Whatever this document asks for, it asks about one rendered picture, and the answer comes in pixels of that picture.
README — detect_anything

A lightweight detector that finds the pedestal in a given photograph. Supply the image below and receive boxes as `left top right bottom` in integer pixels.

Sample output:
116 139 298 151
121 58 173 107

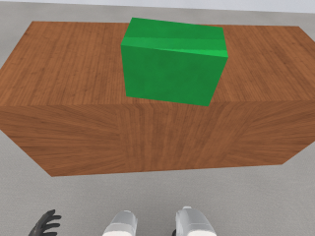
0 21 315 177

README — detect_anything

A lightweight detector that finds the robot left hand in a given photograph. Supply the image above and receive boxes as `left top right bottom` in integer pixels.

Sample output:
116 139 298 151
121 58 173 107
29 209 62 236

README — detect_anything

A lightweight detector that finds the robot thigh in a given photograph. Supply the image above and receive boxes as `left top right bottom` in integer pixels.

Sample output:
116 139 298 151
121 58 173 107
102 211 138 236
175 207 217 236

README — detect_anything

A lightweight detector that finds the left robot thigh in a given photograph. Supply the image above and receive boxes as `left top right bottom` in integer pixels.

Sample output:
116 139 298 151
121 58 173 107
102 211 138 236

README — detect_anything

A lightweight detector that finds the right robot thigh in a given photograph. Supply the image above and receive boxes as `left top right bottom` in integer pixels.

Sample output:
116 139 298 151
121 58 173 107
175 207 217 236

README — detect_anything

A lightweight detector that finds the carton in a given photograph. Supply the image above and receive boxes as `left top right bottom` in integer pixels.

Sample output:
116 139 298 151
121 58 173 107
120 17 228 106

